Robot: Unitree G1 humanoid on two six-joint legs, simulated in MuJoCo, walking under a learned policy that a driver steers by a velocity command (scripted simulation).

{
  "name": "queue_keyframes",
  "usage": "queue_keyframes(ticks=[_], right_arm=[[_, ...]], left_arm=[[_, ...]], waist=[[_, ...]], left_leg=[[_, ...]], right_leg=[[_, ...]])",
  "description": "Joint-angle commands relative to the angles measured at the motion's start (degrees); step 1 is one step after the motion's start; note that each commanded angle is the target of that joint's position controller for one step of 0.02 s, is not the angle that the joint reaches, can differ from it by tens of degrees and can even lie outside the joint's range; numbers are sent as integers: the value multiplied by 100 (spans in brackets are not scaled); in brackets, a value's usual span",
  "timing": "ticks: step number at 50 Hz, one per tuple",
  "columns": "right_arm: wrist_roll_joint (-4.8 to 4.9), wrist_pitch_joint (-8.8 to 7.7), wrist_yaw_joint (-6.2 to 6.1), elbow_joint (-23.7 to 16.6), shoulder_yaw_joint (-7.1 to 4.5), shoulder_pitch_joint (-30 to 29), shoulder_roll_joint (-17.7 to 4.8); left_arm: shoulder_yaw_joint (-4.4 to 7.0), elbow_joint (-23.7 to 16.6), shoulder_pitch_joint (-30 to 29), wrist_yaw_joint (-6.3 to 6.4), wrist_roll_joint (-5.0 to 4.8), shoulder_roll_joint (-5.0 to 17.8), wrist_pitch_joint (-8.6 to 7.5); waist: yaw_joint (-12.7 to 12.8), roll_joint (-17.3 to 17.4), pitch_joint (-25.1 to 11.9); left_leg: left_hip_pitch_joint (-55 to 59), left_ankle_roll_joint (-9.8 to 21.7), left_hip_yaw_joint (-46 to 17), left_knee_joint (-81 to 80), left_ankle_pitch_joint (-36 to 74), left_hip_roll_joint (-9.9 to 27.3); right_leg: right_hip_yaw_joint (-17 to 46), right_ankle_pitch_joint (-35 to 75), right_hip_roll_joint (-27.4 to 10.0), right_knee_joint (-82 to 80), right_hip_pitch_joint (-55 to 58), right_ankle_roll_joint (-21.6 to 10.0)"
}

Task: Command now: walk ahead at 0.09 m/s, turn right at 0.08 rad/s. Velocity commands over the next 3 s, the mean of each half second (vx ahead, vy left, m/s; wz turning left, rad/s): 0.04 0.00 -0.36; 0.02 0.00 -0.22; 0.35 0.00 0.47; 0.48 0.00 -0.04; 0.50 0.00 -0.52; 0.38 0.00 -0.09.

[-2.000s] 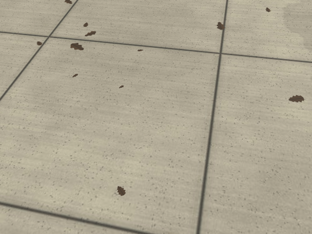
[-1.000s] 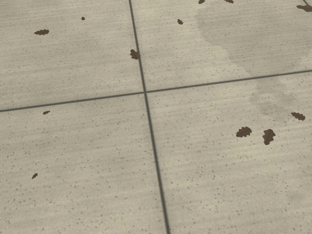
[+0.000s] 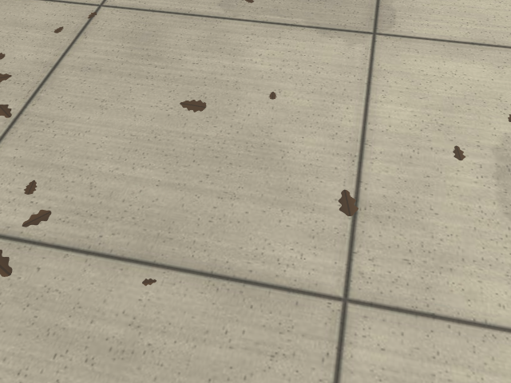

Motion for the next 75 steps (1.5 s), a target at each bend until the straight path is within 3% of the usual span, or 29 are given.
queue_keyframes(ticks=[1,7,8,9,10,12,14,19,24,25,26,27,28,30,32,40,44,46,48,50,52,55,57,58,60,63,69,72,75], right_arm=[[-36,-67,-30,-195,-53,522,-217],[-72,-122,11,-228,-162,307,-473],[-146,-143,-19,-282,-219,440,-718],[-199,-121,-19,-180,-331,447,-1064],[-259,-148,-19,-319,-316,211,-970],[-204,-254,-81,-495,-214,-260,-648],[-42,-298,-90,-520,-190,-506,-550],[-24,-124,-95,-408,-311,-307,-789],[184,-155,-35,-306,-382,-343,-958],[170,-203,-2,-172,-347,-57,-801],[-56,-240,38,-222,-271,99,-508],[-183,-275,12,-629,-167,-431,-307],[-100,-274,-10,-623,-258,-766,-611],[2,-214,-65,-461,-314,-615,-661],[-60,-177,-111,-403,-354,-478,-703],[3,-189,49,-250,-129,-314,-255],[31,-241,124,-227,-127,-202,-383],[-63,-279,103,-376,-173,-259,-786],[84,-267,101,-283,-256,-135,-958],[58,-281,101,-189,-227,300,-803],[78,-328,63,-225,-246,272,-869],[165,-280,16,-565,-180,-393,-590],[222,-367,12,-1013,-78,-801,-246],[238,-422,24,-1015,-172,-656,-508],[222,-465,121,-817,-193,-250,-469],[200,-501,278,-835,-149,-425,-308],[189,-506,507,-1272,54,-1314,23],[207,-493,600,-1400,17,-1488,-133],[154,-433,592,-1272,-229,-627,-587]], left_arm=[[309,-329,-155,26,-61,1075,50],[372,-365,-86,146,-254,1128,237],[335,-374,-4,153,-228,992,226],[315,-534,-62,151,-252,802,202],[356,-504,-38,155,-231,943,166],[525,-283,371,168,-229,1163,230],[493,-199,585,195,-229,955,362],[317,-622,30,28,-280,659,427],[447,-639,481,-89,-234,928,462],[517,-593,679,-31,-201,1074,462],[681,-657,886,67,-205,1676,458],[737,-780,974,52,-28,2133,394],[645,-760,1086,17,46,1777,278],[559,-770,474,72,-93,1500,185],[470,-838,118,149,-195,1330,247],[243,-652,57,209,0,841,269],[184,-411,-14,108,-5,886,232],[206,-307,279,141,10,957,179],[209,-406,236,196,95,864,150],[250,-499,-110,214,-63,763,135],[262,-540,-18,124,-180,624,12],[384,-281,700,34,-166,752,-207],[586,-7,1557,6,-68,1414,-262],[516,-13,1425,28,-39,1202,-304],[434,-48,1161,93,-147,898,-347],[403,17,1123,123,-79,844,-334],[445,306,1390,145,-136,1233,-260],[483,434,1496,124,-232,1425,-219],[551,448,1413,173,-281,1691,-146]], waist=[[-165,-1051,-928],[-268,-801,-713],[-289,-423,-741],[-137,889,-544],[-246,1380,-458],[-31,777,-514],[52,564,-498],[-259,921,-628],[6,880,-680],[56,535,-730],[-15,-811,-893],[174,-1971,-997],[488,-1079,-1245],[124,-576,-834],[-58,-712,-725],[70,-928,-878],[-49,-786,-416],[67,-270,-357],[207,770,-513],[-22,1056,-169],[69,1392,161],[550,781,-141],[753,-1036,-67],[534,-805,199],[276,-585,209],[337,-556,132],[605,-582,291],[525,-622,352],[-190,-816,-375]], left_leg=[[525,-54,208,-1247,432,14],[1529,477,131,-2925,1772,88],[1942,753,-370,-3170,1750,747],[1630,1240,-1090,-3589,1484,1393],[1427,1729,-1801,-4040,2107,2095],[1528,1783,-1412,-3756,3688,2116],[1833,1554,-786,-3497,4405,1867],[1895,1525,5,-3423,4447,1690],[1569,1225,268,-2825,3934,1791],[1169,878,567,-2313,3319,1570],[-40,294,1150,-836,1579,1042],[-1475,-46,826,434,-1030,150],[-1546,-29,103,1286,-1033,257],[-1583,67,-30,1240,-62,420],[-1247,-13,-11,1047,560,364],[165,-101,195,-1092,1186,507],[1040,150,440,-2632,1763,343],[1207,383,-153,-2983,3382,729],[772,944,-700,-3149,1700,867],[453,1343,-1695,-3960,-1050,1212],[302,1531,-2375,-4311,-1534,1414],[-655,1006,-1624,-3506,-726,753],[-2448,517,-336,-750,-70,-85],[-2851,544,-617,132,-23,226],[-3074,561,-638,655,734,458],[-2769,447,-263,582,1611,619],[-1833,336,496,-1164,2598,614],[-1366,598,783,-1694,2420,459],[227,1060,1169,-1972,1991,-158]], right_leg=[[1449,1299,-1088,-803,810,-1063],[1881,-1141,-898,-775,56,-677],[1653,-1554,-681,-337,-446,-420],[578,-2065,37,466,-920,-87],[85,-2460,269,1729,-1018,141],[222,-2654,44,3458,-1205,383],[203,-2240,-119,3798,-1461,554],[-394,-1736,-340,2239,-698,661],[-813,-697,-115,273,594,197],[-584,40,-76,-266,1258,4],[966,2006,-1157,-453,2325,-427],[2888,3228,-2494,-518,2505,-1756],[2720,2719,-2444,-636,2418,-2004],[1844,1644,-1770,-635,1940,-1369],[1560,1469,-1442,-692,1453,-1149],[1089,423,-1241,-727,1020,-1108],[1112,-589,-1196,-661,608,-939],[910,-831,-843,-225,666,-461],[-134,-1911,3,331,722,-12],[-474,-2373,168,1139,336,43],[-279,-2187,109,1115,258,-84],[225,-1783,-413,-236,1997,-359],[3065,-3475,-2263,-1669,3024,-1141],[3332,-3265,-2606,-1678,2850,-1426],[2358,-2370,-2270,-1668,3015,-1180],[807,-413,-1756,-1746,2792,-810],[-563,477,-1584,-1789,2232,-695],[-859,1191,-1771,-1615,2384,-593],[-1332,4290,-1778,-25,2520,-359]])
